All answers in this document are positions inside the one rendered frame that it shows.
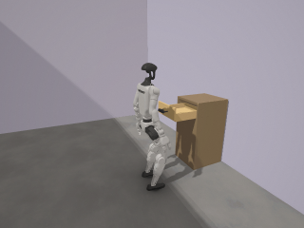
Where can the robot left upper arm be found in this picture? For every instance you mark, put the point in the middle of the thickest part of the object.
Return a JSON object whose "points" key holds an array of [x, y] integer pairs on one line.
{"points": [[136, 99]]}

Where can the right robot shin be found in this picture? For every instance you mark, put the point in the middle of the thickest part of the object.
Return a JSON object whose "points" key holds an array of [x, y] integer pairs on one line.
{"points": [[158, 168]]}

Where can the handle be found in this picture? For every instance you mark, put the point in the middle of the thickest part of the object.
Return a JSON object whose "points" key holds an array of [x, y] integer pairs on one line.
{"points": [[162, 111]]}

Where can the robot left forearm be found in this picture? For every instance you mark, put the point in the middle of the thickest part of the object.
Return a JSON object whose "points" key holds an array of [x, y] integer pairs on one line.
{"points": [[137, 114]]}

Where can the left robot hand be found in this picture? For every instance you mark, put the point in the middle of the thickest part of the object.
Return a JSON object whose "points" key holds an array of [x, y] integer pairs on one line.
{"points": [[138, 128]]}

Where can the drawer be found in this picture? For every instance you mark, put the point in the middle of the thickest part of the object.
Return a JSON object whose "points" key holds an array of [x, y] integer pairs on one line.
{"points": [[178, 112]]}

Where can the cabinet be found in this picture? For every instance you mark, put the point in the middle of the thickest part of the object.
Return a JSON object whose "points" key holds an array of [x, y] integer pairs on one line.
{"points": [[199, 141]]}

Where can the right robot hand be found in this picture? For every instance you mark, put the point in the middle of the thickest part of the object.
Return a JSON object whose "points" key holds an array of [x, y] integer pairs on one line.
{"points": [[165, 141]]}

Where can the robot right thigh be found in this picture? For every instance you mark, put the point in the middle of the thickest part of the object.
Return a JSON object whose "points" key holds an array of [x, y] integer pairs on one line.
{"points": [[154, 136]]}

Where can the robot right forearm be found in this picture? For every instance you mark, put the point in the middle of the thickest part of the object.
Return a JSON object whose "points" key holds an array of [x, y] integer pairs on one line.
{"points": [[157, 123]]}

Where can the robot right upper arm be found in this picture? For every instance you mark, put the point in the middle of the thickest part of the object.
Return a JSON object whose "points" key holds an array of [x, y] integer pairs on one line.
{"points": [[154, 96]]}

